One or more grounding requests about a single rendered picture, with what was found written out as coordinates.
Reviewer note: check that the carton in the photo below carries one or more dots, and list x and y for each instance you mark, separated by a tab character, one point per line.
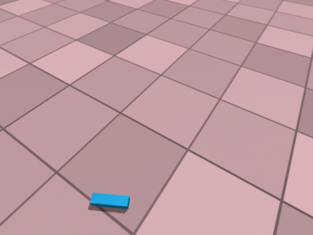
110	200

